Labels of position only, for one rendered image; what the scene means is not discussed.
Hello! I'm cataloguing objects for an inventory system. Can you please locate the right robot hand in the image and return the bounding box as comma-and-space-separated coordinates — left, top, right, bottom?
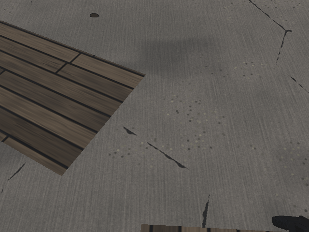
271, 216, 309, 232

